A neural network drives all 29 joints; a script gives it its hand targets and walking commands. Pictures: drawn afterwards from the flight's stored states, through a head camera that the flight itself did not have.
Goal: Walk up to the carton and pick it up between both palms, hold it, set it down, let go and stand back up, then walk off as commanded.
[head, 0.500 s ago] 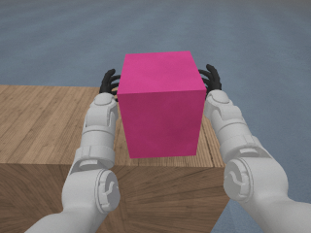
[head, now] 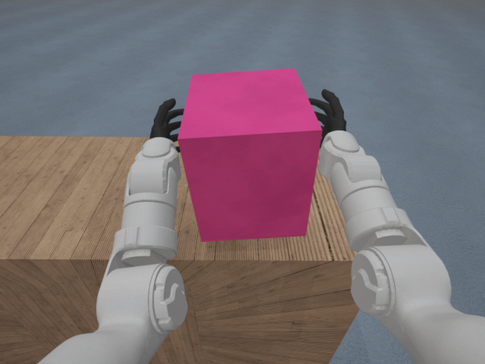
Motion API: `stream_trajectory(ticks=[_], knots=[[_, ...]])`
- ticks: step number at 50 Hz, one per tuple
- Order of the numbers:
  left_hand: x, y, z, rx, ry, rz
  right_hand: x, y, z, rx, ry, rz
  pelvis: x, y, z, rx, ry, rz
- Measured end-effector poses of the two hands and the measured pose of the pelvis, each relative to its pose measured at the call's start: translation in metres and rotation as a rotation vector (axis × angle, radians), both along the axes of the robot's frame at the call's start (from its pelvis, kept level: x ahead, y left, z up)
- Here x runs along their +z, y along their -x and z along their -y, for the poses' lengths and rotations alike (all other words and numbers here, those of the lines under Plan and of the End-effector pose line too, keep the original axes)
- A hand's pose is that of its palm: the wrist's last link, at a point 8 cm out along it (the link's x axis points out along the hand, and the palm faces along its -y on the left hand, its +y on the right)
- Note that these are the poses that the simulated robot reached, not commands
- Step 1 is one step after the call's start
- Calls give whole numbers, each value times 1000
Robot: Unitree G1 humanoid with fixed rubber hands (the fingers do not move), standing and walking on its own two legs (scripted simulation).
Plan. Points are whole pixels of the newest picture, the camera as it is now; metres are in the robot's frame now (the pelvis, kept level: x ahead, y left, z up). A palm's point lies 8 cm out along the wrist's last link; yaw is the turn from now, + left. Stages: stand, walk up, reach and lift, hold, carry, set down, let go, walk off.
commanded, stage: reach and lift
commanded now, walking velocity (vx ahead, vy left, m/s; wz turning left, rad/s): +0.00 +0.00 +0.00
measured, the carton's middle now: (248, 154) +0.42 +0.01 +0.18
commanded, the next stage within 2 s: hold in 0.08 s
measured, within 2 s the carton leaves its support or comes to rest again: neither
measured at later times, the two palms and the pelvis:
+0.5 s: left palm (160, 138) +0.38 +0.15 +0.24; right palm (339, 128) +0.39 -0.12 +0.25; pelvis +0.00 +0.00 +0.00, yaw +0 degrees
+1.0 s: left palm (160, 134) +0.37 +0.15 +0.25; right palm (342, 125) +0.38 -0.13 +0.26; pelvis +0.00 +0.00 +0.00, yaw +0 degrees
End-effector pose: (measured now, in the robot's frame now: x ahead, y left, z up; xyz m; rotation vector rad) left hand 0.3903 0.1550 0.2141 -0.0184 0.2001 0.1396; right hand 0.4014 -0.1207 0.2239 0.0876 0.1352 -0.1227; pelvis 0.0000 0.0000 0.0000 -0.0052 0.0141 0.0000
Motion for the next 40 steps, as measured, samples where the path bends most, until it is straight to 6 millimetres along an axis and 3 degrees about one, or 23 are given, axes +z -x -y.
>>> stream_trajectory(ticks=[18, 40], knots=[[18, 9, 4, -12, 5, 23, 21, 11, 4, -9, 0, 23, 0, 2, 0, 0, 0, 18], [28, 17, 3, -7, 4, 13, 29, 17, 3, -2, -8, 11, 0, 4, 0, 0, 1, 22]])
